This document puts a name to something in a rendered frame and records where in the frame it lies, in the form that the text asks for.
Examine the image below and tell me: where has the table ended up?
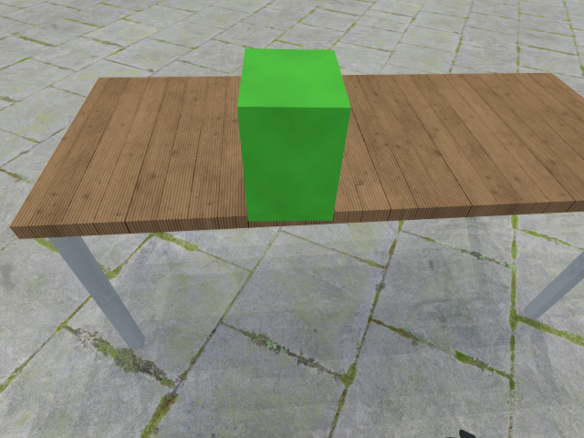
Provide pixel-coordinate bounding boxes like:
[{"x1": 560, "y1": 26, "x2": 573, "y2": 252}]
[{"x1": 9, "y1": 73, "x2": 584, "y2": 349}]

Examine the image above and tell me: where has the carton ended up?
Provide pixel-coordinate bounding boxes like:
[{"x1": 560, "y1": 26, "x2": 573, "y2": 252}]
[{"x1": 237, "y1": 48, "x2": 351, "y2": 221}]

